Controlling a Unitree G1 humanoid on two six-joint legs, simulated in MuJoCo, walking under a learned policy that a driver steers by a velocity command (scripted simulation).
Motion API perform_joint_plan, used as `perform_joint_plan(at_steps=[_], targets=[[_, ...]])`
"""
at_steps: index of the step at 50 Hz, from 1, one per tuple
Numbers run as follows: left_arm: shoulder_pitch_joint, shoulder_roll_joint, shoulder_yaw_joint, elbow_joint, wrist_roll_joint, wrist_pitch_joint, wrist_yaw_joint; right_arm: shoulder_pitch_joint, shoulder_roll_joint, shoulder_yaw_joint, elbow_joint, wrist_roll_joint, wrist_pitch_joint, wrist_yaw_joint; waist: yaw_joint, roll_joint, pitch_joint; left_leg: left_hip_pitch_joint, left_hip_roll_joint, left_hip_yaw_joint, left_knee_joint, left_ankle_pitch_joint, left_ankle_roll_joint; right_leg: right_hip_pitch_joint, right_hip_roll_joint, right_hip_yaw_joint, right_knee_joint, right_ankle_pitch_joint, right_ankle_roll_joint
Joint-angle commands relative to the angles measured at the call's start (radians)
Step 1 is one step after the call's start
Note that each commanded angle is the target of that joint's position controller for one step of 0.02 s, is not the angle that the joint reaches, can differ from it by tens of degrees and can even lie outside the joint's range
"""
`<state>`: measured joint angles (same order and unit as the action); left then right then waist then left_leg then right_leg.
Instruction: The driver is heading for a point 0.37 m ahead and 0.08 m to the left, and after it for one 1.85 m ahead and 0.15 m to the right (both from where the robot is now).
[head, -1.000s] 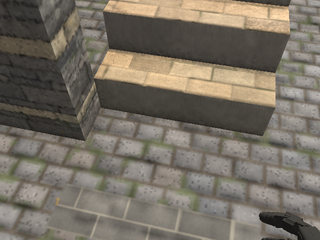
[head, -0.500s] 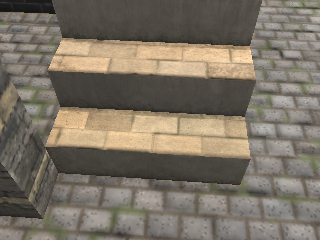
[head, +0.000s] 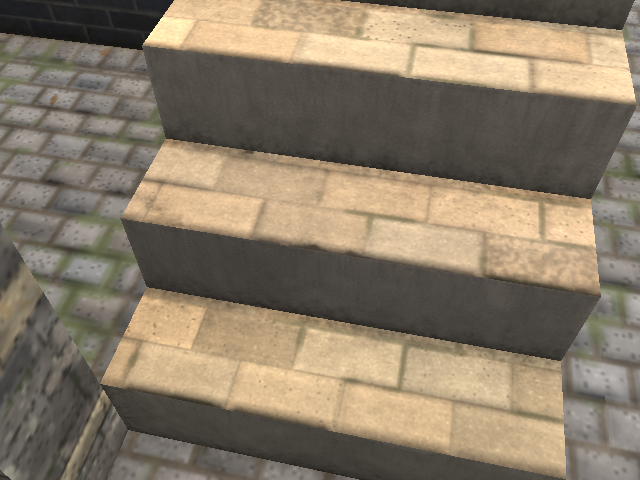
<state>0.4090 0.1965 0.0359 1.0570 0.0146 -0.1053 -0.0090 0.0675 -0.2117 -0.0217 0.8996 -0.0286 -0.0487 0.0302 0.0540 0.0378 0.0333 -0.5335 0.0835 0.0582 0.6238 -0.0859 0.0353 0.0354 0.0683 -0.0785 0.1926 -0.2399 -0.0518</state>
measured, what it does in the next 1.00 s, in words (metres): walks ahead: left foot, then right foot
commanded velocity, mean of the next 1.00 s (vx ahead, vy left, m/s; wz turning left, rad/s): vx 0.23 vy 0.00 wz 0.00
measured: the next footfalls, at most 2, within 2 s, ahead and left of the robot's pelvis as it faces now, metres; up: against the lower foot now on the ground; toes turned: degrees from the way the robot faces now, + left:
left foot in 0.08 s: +0.20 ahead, +0.12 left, +0.00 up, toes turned +3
right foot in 0.42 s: +0.20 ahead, -0.10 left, +0.00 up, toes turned +1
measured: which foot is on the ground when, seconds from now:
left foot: up 0.00-0.06, down 0.08-1.00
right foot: down 0.00-0.10, up 0.12-0.40, down 0.42-1.00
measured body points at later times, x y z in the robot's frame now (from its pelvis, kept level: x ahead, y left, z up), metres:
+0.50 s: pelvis +0.13 +0.04 +0.00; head +0.13 +0.03 +0.45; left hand +0.18 +0.27 -0.15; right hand +0.19 -0.20 -0.15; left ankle +0.16 +0.11 -0.74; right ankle +0.16 -0.10 -0.74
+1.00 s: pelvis +0.17 +0.02 +0.01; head +0.17 +0.02 +0.46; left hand +0.22 +0.26 -0.15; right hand +0.25 -0.22 -0.14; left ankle +0.16 +0.11 -0.74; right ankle +0.16 -0.10 -0.74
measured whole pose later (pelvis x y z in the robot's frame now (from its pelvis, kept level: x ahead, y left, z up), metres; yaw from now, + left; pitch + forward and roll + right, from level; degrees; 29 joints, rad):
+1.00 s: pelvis +0.17 +0.02 +0.01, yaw +0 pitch -2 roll +0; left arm 0.20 0.19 -0.01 1.13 0.00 -0.07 0.03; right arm 0.20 -0.20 0.03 1.06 -0.01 -0.07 -0.02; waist 0.01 0.00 0.00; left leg -0.08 -0.02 0.08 0.30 -0.19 0.04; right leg -0.08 0.01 0.00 0.30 -0.19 -0.01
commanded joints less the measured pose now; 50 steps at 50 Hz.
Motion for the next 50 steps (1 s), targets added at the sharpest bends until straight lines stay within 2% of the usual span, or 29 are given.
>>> perform_joint_plan(at_steps=[1, 2, 3, 4, 5, 6, 7, 8, 9, 10, 11, 13, 16, 19, 21, 22, 23, 24, 25, 27, 30, 31, 32, 33, 34, 37, 40, 49, 50], targets=[[-0.002, 0.172, 0.032, -0.024, 0.0, -0.016, 0.017, -0.054, -0.078, -0.016, -0.07, -0.003, -0.028, -0.013, -0.035, -0.112, 0.039, 0.048, -0.022, 0.011, -0.07, -0.04, 0.03, -0.005, -0.308, 0.133, 0.008, 0.519, -0.134], [-0.003, 0.163, 0.027, -0.018, -0.007, -0.017, 0.019, -0.014, -0.08, -0.016, -0.058, 0.003, -0.036, -0.022, -0.051, -0.108, 0.023, 0.114, -0.049, 0.022, -0.116, -0.055, 0.035, 0.011, -0.289, 0.114, 0.074, 0.621, -0.125], [-0.017, 0.153, 0.021, -0.013, -0.012, -0.015, 0.019, 0.093, -0.078, -0.02, -0.018, -0.008, -0.051, -0.03, -0.098, -0.082, -0.021, 0.242, -0.08, 0.034, -0.207, 0.001, 0.045, 0.008, -0.248, 0.084, 0.218, 0.748, -0.099], [-0.014, 0.135, 0.01, -0.014, -0.015, -0.015, 0.023, 0.224, -0.112, -0.03, 0.026, -0.027, -0.067, -0.041, -0.138, -0.061, -0.106, 0.422, -0.046, 0.001, -0.225, 0.109, 0.063, -0.057, -0.203, 0.066, 0.371, 0.709, -0.068], [-0.003, 0.109, 0.0, -0.049, -0.032, -0.017, 0.027, 0.341, -0.2, -0.047, 0.042, -0.051, -0.081, -0.049, -0.152, 0.055, -0.214, 0.621, 0.166, -0.204, -0.191, 0.395, 0.11, -0.227, -0.142, 0.024, 0.603, 0.443, -0.031], [0.134, 0.037, -0.012, -0.012, -0.064, -0.008, 0.03, 0.361, -0.277, -0.072, 0.061, -0.036, -0.074, -0.037, -0.103, 0.31, -0.286, 0.761, 0.358, -0.461, -0.223, 0.862, 0.279, -0.432, 0.032, 0.016, 0.871, -0.269, -0.001], [0.078, 0.117, 0.006, 0.012, -0.027, 0.01, 0.039, 0.313, -0.182, -0.051, 0.051, 0.005, -0.068, -0.024, -0.083, 0.11, -0.263, 0.69, 0.298, -0.346, -0.205, 0.968, 0.259, -0.437, -0.017, 0.137, 0.907, -0.316, -0.011], [0.029, 0.084, 0.001, 0.001, -0.017, 0.016, 0.033, 0.225, -0.137, -0.036, 0.034, 0.016, -0.069, -0.022, -0.057, 0.095, -0.179, 0.613, 0.264, -0.263, -0.23, 0.962, 0.235, -0.466, -0.042, 0.134, 0.905, -0.279, 0.002], [-0.007, 0.067, -0.003, 0.006, -0.009, 0.024, 0.034, 0.16, -0.086, -0.018, 0.023, 0.015, -0.066, -0.027, -0.035, 0.041, -0.138, 0.541, 0.228, -0.213, -0.272, 0.87, 0.202, -0.451, -0.078, 0.139, 0.853, -0.23, 0.01], [-0.041, 0.064, -0.003, 0.008, 0.002, 0.039, 0.034, 0.119, -0.042, 0.003, 0.018, 0.015, -0.066, -0.038, -0.021, 0.032, -0.113, 0.48, 0.197, -0.172, -0.302, 0.846, 0.177, -0.407, -0.098, 0.144, 0.776, -0.192, 0.024], [-0.03, 0.054, -0.006, 0.015, 0.008, 0.052, 0.031, 0.097, -0.046, 0.01, 0.022, 0.015, -0.063, -0.047, -0.002, 0.05, -0.114, 0.428, 0.17, -0.124, -0.314, 0.854, 0.163, -0.342, -0.091, 0.124, 0.732, -0.164, 0.038], [-0.033, 0.043, -0.01, 0.022, 0.004, 0.063, 0.028, 0.103, -0.081, 0.015, 0.034, 0.018, -0.061, -0.052, 0.008, 0.065, -0.139, 0.414, 0.142, -0.073, -0.304, 0.917, 0.154, -0.28, -0.071, 0.098, 0.621, -0.136, 0.056], [-0.077, 0.032, -0.021, 0.034, 0.002, 0.072, 0.037, 0.139, -0.107, 0.016, 0.059, 0.028, -0.048, -0.056, -0.015, 0.072, -0.157, 0.422, 0.129, -0.06, -0.298, 0.769, 0.15, -0.232, -0.073, 0.073, 0.449, -0.073, 0.064], [-0.104, 0.038, -0.031, 0.052, 0.0, 0.086, 0.044, 0.122, -0.111, 0.019, 0.064, 0.029, -0.027, -0.054, -0.01, 0.068, -0.132, 0.31, 0.121, -0.091, -0.333, 0.319, 0.118, -0.112, -0.091, 0.07, 0.293, 0.067, 0.054], [-0.146, 0.069, -0.035, 0.052, 0.014, 0.086, 0.045, 0.126, -0.098, 0.022, 0.067, 0.028, -0.013, -0.052, -0.018, 0.016, -0.052, 0.192, 0.078, -0.127, -0.395, -0.177, 0.049, -0.05, -0.148, 0.14, 0.168, 0.176, 0.041], [-0.158, 0.101, -0.032, 0.044, 0.019, 0.079, 0.045, 0.131, -0.086, 0.024, 0.065, 0.026, -0.004, -0.051, -0.031, -0.002, 0.0, 0.164, 0.051, -0.137, -0.411, -0.306, 0.019, -0.069, -0.196, 0.19, 0.125, 0.157, 0.035], [-0.187, 0.151, -0.018, 0.055, 0.0, 0.084, 0.047, 0.215, -0.059, 0.027, 0.087, 0.031, 0.006, -0.052, -0.08, -0.106, 0.045, 0.228, 0.002, -0.119, -0.441, -0.285, -0.001, -0.194, -0.191, 0.203, 0.127, 0.04, 0.015], [-0.197, 0.126, -0.018, 0.056, -0.01, 0.082, 0.041, 0.218, -0.071, 0.026, 0.107, 0.023, 0.012, -0.055, -0.065, -0.122, 0.073, 0.316, -0.001, -0.108, -0.409, -0.214, -0.01, -0.277, -0.175, 0.198, 0.098, -0.018, 0.021], [-0.184, 0.093, -0.024, 0.063, -0.01, 0.076, 0.038, 0.213, -0.094, 0.018, 0.11, 0.023, 0.013, -0.057, -0.057, -0.11, 0.072, 0.348, 0.005, -0.111, -0.391, -0.172, -0.007, -0.287, -0.165, 0.189, 0.085, 0.008, 0.031], [-0.165, 0.074, -0.027, 0.078, -0.01, 0.069, 0.042, 0.213, -0.103, 0.013, 0.117, 0.024, 0.009, -0.057, -0.056, -0.105, 0.045, 0.37, 0.013, -0.112, -0.384, -0.132, 0.001, -0.248, -0.161, 0.182, 0.081, 0.059, 0.036], [-0.153, 0.088, -0.021, 0.087, -0.012, 0.066, 0.045, 0.211, -0.083, 0.016, 0.128, 0.025, 0.002, -0.058, -0.053, -0.063, 0.033, 0.373, 0.013, -0.109, -0.386, -0.119, 0.001, -0.22, -0.166, 0.185, 0.083, 0.082, 0.027], [-0.273, 0.197, 0.016, 0.034, -0.018, 0.077, 0.057, 0.116, -0.171, -0.012, 0.107, 0.025, 0.001, -0.058, -0.058, -0.04, 0.073, 0.311, -0.054, -0.059, -0.364, -0.155, 0.012, -0.272, -0.11, 0.138, 0.14, 0.048, 0.024], [-0.257, 0.172, 0.013, 0.027, -0.011, 0.082, 0.064, 0.114, -0.148, -0.007, 0.107, 0.016, 0.0, -0.06, -0.046, -0.026, 0.016, 0.319, -0.048, -0.059, -0.362, -0.172, 0.018, -0.259, -0.115, 0.138, 0.14, 0.039, 0.018], [-0.122, 0.042, -0.029, 0.084, -0.01, 0.072, 0.049, 0.214, -0.027, 0.028, 0.137, 0.021, 0.001, -0.062, -0.042, -0.046, -0.048, 0.39, 0.016, -0.101, -0.398, -0.164, 0.01, -0.206, -0.17, 0.185, 0.067, 0.038, 0.018], [-0.122, 0.039, -0.03, 0.097, -0.013, 0.068, 0.047, 0.222, -0.021, 0.032, 0.148, 0.024, 0.002, -0.063, -0.05, -0.064, 0.004, 0.398, 0.005, -0.102, -0.4, -0.155, 0.001, -0.226, -0.157, 0.182, 0.059, 0.031, 0.023], [-0.171, 0.09, -0.024, 0.081, -0.007, 0.057, 0.045, 0.175, -0.084, 0.024, 0.132, 0.013, -0.003, -0.062, -0.051, -0.042, 0.002, 0.401, 0.004, -0.107, -0.407, -0.151, -0.002, -0.215, -0.149, 0.178, 0.053, 0.051, 0.019], [-0.185, 0.09, -0.03, 0.07, -0.015, 0.045, 0.043, 0.162, -0.088, 0.03, 0.132, 0.021, -0.014, -0.055, -0.048, -0.042, -0.002, 0.41, 0.0, -0.105, -0.406, -0.138, 0.005, -0.188, -0.139, 0.169, 0.049, 0.073, 0.014], [-0.211, 0.099, -0.033, 0.044, -0.019, 0.026, 0.042, 0.122, -0.096, 0.035, 0.12, 0.024, -0.036, -0.059, -0.05, -0.038, 0.004, 0.456, 0.003, -0.095, -0.383, -0.002, 0.017, -0.157, -0.141, 0.158, 0.058, 0.197, 0.005], [-0.232, 0.103, -0.032, 0.033, -0.013, 0.03, 0.04, 0.11, -0.106, 0.032, 0.116, 0.017, -0.036, -0.057, -0.055, -0.038, -0.007, 0.458, 0.01, -0.093, -0.378, 0.028, 0.022, -0.147, -0.146, 0.157, 0.062, 0.221, 0.007]])
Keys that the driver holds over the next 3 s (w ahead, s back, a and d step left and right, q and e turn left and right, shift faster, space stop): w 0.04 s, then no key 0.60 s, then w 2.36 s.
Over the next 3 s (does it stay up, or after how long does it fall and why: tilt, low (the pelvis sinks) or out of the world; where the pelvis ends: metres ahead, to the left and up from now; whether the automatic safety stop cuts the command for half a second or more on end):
stays up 0.19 -0.02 0.01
